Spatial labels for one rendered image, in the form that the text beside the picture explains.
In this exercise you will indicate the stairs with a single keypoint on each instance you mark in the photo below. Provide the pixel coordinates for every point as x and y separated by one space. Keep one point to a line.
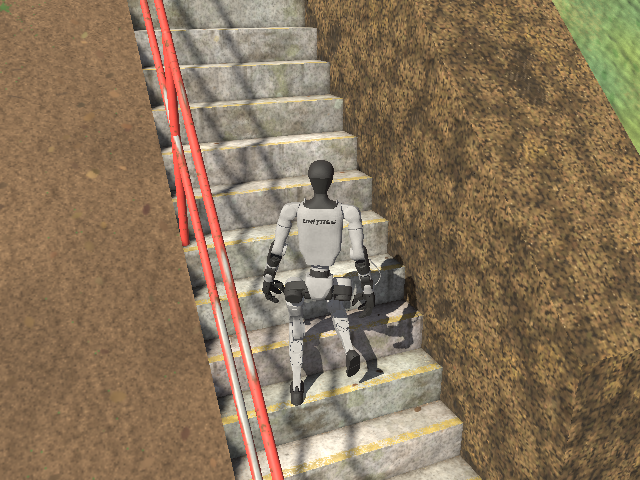
262 110

